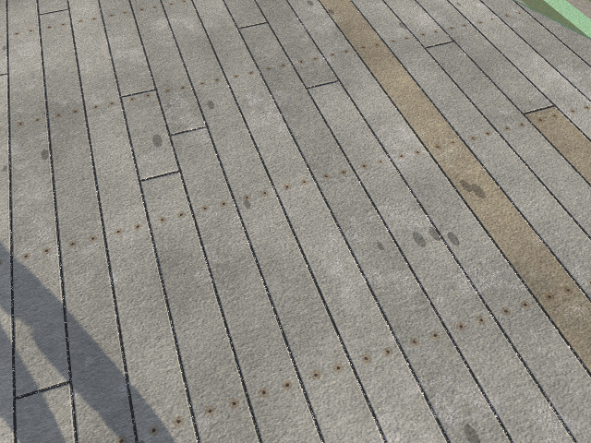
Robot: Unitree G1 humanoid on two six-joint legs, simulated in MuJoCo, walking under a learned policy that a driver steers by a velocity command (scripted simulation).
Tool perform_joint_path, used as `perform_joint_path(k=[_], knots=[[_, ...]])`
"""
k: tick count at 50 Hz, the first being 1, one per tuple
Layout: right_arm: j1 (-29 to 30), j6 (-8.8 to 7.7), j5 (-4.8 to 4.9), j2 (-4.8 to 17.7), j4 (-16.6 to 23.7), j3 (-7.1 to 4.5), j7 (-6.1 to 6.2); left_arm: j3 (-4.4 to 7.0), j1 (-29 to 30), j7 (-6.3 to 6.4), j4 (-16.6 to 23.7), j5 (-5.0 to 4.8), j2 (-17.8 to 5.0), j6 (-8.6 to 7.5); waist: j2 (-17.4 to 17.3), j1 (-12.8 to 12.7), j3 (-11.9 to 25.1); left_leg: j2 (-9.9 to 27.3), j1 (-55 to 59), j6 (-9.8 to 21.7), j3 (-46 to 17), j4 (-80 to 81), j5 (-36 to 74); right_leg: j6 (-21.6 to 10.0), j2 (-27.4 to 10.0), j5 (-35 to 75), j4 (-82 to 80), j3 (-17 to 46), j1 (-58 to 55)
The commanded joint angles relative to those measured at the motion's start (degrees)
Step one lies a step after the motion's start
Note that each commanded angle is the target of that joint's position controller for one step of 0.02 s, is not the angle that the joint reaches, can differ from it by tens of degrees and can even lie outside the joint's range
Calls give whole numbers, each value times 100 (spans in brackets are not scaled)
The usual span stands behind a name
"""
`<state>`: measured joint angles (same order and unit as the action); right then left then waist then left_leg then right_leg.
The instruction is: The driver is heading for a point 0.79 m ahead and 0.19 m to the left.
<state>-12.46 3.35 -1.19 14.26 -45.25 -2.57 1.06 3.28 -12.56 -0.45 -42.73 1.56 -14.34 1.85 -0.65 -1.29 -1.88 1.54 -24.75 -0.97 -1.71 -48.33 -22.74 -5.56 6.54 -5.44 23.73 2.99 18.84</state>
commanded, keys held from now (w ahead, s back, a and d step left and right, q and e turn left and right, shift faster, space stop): no key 1.00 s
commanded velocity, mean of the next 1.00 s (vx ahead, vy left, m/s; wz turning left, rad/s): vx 0.01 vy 0.00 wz -0.05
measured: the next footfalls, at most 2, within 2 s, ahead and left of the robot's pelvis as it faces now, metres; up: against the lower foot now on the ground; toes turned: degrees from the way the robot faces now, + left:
left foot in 0.10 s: +0.04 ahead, +0.13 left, +0.00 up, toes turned -1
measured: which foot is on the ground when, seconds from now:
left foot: up 0.00-0.08, down 0.10-1.00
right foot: down 0.00-1.00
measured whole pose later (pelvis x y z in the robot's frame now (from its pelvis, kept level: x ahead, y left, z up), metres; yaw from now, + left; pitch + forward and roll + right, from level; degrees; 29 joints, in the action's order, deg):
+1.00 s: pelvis +0.02 +0.03 +0.01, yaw -1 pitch -2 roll +0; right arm -15.8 -0.2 -0.6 10.6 -62.3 0.1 2.0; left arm 0.0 -13.1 2.1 -65.5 0.4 -10.8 0.5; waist 0.0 -0.1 -1.7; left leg -2.1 -5.9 2.4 0.2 -21.4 -13.9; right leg -0.5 2.7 -9.4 21.0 4.8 9.9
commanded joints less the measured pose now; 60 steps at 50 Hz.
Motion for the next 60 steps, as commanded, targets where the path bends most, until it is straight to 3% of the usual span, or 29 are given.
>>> perform_joint_path(k=[1, 4, 5, 6, 7, 8, 9, 11, 13, 14, 15, 17, 23, 37, 60], knots=[[-185, -91, 50, 401, 273, -83, 37, 172, -33, 10, 246, 32, -777, -28, 758, -31, 446, -194, 525, 116, 178, 593, -164, -701, -1570, -1063, -960, 1689, -290], [-668, -188, 69, 276, 104, -42, 91, 123, 23, 64, 141, -55, -725, 9, 611, 215, 366, -310, 1479, 354, 304, 2285, 505, -442, -1486, -931, -685, 1733, -25], [-666, -254, 23, 355, 105, -36, 114, 79, -77, 90, 100, -82, -596, -7, 371, 188, 300, -63, 1816, 460, -48, 2930, 795, -163, -1315, -1082, -533, 1660, 226], [-624, -325, -93, 636, 194, -44, 141, -27, -231, 97, 121, -108, -259, -50, -432, 69, 428, 978, 2021, 668, -1206, 3560, 416, 142, -940, -1462, 153, 1236, 441], [-77, -356, -66, 841, 281, -57, 95, -12, 15, 99, 177, -155, -303, -70, -973, -85, -70, 1657, 955, 1042, -2039, 3861, 694, 310, -146, -1528, 354, 336, 386], [254, -405, -38, 553, 318, 13, 62, 7, 1, 71, 60, -41, -413, -71, -790, -148, -124, 1580, 472, 1120, -1676, 3736, 1110, 344, -373, -1490, 767, 275, -385], [352, -454, 3, 437, 294, 63, 49, -5, -27, 32, -14, -40, -338, -80, -779, -200, 9, 1259, 531, 968, -1314, 3577, 1296, 328, -375, -1097, 618, 246, -656], [237, -480, 37, 577, 173, 37, 81, -18, -14, 23, -119, -23, -352, -104, -809, -171, 69, 840, 951, 688, -820, 3274, 1800, 345, -427, -368, 214, 232, -769], [18, -488, 56, 597, 110, 20, 75, -48, -9, 67, -214, -16, -421, -160, -584, -43, 298, 679, 1405, 571, -679, 2964, 2322, 407, -666, 225, -121, 408, -928], [-207, -487, 73, 561, 82, 19, 54, -36, 13, 104, -282, -38, -522, -181, -411, 124, 345, 579, 1432, 512, -686, 2959, 2289, 427, -809, 492, -78, 535, -1036], [-326, -469, 93, 522, -9, 22, 48, -30, -59, 116, -408, -109, -479, -175, -236, 141, 337, 492, 1500, 490, -616, 3050, 2013, 415, -794, 379, -44, 570, -951], [-176, -416, 66, 508, -86, 18, 68, -68, -97, 129, -560, -118, -364, -163, -181, 69, 139, 465, 1539, 485, -552, 3046, 1632, 430, -793, 204, -203, 600, -793], [-150, -385, 54, 461, -374, 14, 55, -82, -63, 185, -987, -104, -411, -177, 129, 127, 57, 379, 1632, 490, -469, 3047, 1433, 397, -887, 314, -408, 725, -806], [-316, -384, 58, 336, -1181, 96, 83, -165, -162, 246, -1830, -113, -355, -170, 48, 102, -43, 330, 1624, 462, -431, 3162, 1305, 330, -971, 196, -556, 732, -944], [-765, -405, 52, 6, -1817, 230, 137, -313, -407, 298, -2388, -123, -25, -165, 49, 118, -183, 308, 1574, 465, -420, 3137, 1398, 361, -965, 169, -486, 620, -854]])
